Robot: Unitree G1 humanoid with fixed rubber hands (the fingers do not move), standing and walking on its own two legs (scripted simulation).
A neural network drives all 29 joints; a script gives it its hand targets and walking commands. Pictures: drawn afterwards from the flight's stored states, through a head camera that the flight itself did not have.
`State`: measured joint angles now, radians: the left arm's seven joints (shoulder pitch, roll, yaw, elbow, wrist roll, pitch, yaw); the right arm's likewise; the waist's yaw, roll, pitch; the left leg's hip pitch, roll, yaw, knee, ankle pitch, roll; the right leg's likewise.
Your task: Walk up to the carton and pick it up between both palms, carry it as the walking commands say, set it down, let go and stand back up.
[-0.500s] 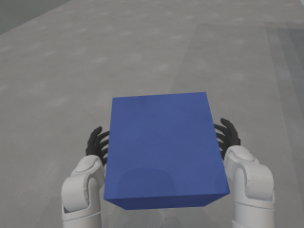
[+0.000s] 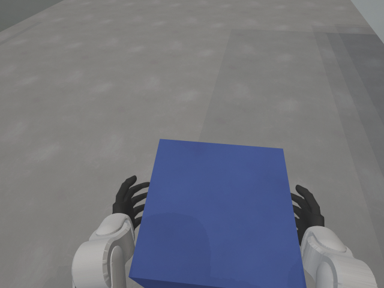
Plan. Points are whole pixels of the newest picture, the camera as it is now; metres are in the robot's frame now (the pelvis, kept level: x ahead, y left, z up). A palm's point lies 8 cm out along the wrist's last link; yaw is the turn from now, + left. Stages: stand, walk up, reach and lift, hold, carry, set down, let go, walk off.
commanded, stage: carry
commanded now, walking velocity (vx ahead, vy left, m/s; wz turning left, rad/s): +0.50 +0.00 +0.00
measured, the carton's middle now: (212, 226) +0.25 -0.02 +0.02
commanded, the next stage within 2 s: none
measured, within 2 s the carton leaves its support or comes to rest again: neither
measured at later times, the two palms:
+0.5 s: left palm (143, 126) +0.52 +0.14 +0.07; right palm (260, 110) +0.56 -0.18 +0.07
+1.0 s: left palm (136, 67) +0.88 +0.20 +0.05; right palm (220, 59) +0.90 -0.12 +0.05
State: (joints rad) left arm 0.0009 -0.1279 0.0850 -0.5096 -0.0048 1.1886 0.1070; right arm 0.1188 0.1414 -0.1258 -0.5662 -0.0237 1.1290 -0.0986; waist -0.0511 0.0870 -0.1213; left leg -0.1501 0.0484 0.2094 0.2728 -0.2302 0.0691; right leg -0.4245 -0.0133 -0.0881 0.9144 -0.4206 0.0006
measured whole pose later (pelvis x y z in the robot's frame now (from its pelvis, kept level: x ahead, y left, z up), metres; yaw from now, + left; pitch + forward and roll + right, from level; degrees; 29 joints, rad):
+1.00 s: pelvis +0.66 +0.03 -0.02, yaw +0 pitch +6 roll +0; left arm 0.08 -0.14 0.14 -0.58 0.02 1.17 0.10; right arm 0.01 0.13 -0.07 -0.50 -0.02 1.15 -0.10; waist -0.01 0.00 -0.04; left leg -0.37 0.03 0.25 0.43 -0.16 0.08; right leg -0.30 -0.04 -0.04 1.15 -0.42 0.01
